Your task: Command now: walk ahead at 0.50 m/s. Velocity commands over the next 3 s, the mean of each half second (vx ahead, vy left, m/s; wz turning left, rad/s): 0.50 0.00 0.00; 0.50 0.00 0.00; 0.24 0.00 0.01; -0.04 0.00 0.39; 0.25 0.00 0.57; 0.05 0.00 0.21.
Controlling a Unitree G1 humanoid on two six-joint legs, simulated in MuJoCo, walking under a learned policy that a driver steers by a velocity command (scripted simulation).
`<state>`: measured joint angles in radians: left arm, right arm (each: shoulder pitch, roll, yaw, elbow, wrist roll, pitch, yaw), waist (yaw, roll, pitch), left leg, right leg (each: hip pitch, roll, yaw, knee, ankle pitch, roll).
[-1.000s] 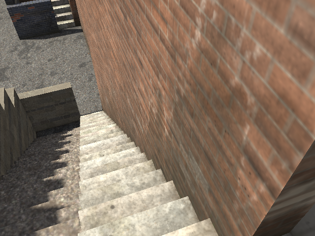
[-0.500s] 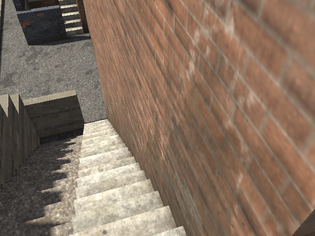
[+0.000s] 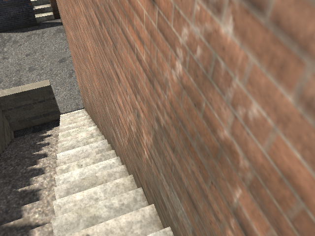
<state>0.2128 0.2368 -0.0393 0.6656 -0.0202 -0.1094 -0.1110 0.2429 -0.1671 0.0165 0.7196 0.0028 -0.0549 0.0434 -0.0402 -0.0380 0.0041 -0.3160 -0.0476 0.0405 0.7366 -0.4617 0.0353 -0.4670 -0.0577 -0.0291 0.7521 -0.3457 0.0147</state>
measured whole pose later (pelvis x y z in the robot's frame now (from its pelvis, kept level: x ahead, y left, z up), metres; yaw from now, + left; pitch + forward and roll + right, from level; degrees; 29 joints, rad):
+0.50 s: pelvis +0.03 -0.02 +0.02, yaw +0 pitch +1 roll +1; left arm 0.27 0.25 -0.04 0.69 -0.03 -0.07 -0.08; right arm 0.17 -0.14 0.05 0.66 0.00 -0.01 0.05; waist -0.02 -0.06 0.00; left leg -0.14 -0.02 0.01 0.52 -0.39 0.01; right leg -0.33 -0.03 -0.06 0.61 -0.30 -0.01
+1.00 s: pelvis +0.02 -0.05 +0.03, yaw +0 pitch -2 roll -2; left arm 0.15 0.24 0.02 0.84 -0.02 -0.03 -0.02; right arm 0.17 -0.14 0.06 0.73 -0.01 0.03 0.05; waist 0.01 0.04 0.02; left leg -0.07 0.07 0.00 0.46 -0.36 -0.04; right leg -0.19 0.06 -0.09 0.42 -0.20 -0.06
